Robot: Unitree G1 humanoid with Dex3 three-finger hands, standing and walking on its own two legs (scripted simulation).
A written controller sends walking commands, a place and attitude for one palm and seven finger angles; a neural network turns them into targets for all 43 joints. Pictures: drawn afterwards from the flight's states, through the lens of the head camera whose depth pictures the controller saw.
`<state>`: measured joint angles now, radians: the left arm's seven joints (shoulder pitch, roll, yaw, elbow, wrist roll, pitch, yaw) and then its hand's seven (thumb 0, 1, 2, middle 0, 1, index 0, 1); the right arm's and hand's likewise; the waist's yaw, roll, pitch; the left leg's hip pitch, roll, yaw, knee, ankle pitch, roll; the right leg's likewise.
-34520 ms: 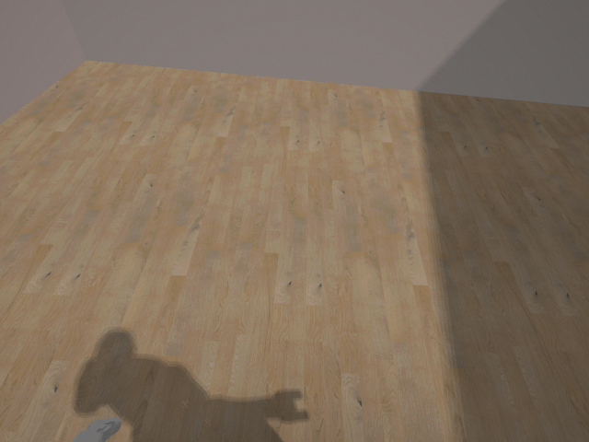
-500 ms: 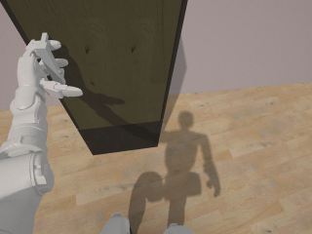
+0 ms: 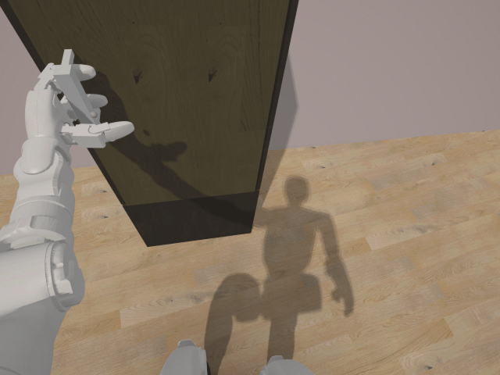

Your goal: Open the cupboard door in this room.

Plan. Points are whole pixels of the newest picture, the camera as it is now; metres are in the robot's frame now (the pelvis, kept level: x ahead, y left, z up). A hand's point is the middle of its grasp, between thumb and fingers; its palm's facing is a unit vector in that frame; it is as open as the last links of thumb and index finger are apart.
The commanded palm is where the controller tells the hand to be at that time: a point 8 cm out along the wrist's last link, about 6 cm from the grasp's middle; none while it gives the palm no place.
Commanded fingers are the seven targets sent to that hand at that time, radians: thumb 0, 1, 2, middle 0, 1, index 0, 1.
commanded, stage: close the thumb around the handle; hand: left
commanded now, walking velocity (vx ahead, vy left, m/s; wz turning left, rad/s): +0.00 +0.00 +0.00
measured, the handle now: (82, 95) +0.55 +0.23 +0.10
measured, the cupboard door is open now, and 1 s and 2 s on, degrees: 0 16 46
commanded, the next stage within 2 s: pull the door open along its arc in 0.42 s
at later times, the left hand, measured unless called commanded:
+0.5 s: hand (97, 113) +0.51 +0.20 +0.10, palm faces +0.10 -1.00 -0.01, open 5.4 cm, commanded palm +0.48 +0.25 +0.10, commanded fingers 0.00 0.90 0.90 -0.40 -1.35 -0.40 -1.35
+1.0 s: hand (110, 158) +0.42 +0.17 +0.10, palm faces +0.12 -0.99 +0.05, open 5.8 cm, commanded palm +0.37 +0.22 +0.10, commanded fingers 0.00 0.90 0.90 -0.40 -1.35 -0.40 -1.35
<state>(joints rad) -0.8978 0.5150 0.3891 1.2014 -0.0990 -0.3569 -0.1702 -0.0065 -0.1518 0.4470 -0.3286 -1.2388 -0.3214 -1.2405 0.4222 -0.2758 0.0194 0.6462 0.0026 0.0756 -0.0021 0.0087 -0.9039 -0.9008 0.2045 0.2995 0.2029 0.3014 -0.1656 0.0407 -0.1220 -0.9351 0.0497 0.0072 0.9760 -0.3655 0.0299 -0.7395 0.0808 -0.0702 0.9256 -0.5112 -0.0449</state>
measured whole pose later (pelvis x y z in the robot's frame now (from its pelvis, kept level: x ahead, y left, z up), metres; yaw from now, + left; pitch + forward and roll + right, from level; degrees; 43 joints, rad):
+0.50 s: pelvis +0.00 +0.00 +0.00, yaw -1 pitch +19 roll -3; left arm -0.87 0.51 0.41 1.17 -0.09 -0.36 -0.18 0.02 0.77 0.84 -0.39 -1.35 -0.38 -1.35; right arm 0.42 -0.27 0.02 0.64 0.00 0.08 0.00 0.01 -0.90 -0.90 0.20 0.30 0.20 0.30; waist -0.17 0.04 -0.13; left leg -0.93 0.05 0.02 0.98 -0.37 0.03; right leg -0.74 0.08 -0.06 0.92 -0.51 -0.04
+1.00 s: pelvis +0.01 +0.00 +0.01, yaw -1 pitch +13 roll -2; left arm -0.41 0.24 0.25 0.67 -0.20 -0.31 -0.06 0.03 0.73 0.75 -0.37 -1.35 -0.37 -1.35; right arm 0.38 -0.26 -0.01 0.58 0.02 0.07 0.03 0.01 -0.90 -0.90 0.20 0.30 0.20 0.30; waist -0.08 0.05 -0.16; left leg -0.76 0.04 0.05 0.90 -0.37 0.03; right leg -0.58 0.07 -0.03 0.86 -0.51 -0.04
